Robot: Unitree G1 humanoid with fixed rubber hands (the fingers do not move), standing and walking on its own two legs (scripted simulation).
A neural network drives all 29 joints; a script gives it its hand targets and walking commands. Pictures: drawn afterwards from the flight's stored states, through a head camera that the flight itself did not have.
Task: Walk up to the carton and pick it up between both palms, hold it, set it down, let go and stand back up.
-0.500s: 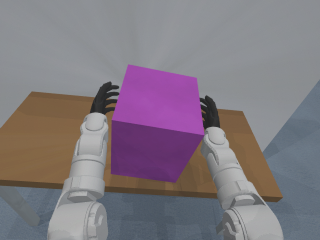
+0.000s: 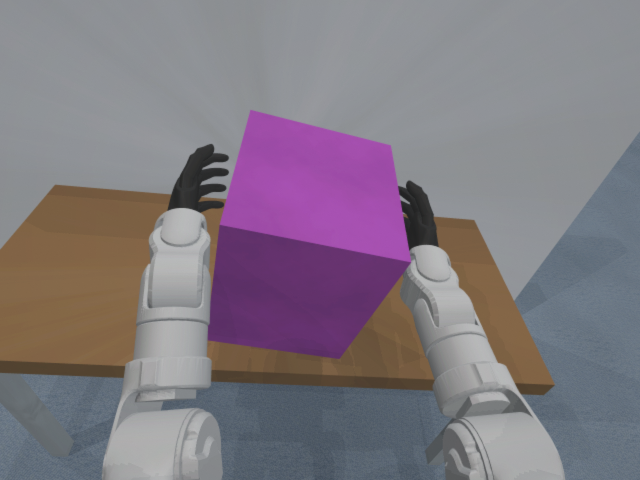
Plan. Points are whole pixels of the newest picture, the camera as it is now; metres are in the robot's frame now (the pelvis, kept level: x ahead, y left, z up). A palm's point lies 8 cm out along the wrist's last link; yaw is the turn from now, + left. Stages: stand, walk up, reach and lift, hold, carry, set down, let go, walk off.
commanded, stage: reach and lift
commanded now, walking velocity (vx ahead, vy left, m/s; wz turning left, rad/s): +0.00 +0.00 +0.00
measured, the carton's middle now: (298, 243) +0.40 +0.02 +0.10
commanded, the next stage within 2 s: hold in 0.76 s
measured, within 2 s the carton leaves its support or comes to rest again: neither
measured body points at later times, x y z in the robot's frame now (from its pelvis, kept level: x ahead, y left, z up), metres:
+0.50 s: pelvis +0.01 +0.00 +0.00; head -0.03 +0.03 +0.45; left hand +0.39 +0.14 +0.19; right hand +0.38 -0.15 +0.16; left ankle +0.05 +0.12 -0.75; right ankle -0.02 -0.11 -0.75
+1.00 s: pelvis +0.00 -0.01 +0.00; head -0.05 +0.03 +0.45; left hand +0.38 +0.14 +0.20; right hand +0.37 -0.15 +0.18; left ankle +0.05 +0.12 -0.75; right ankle -0.02 -0.11 -0.75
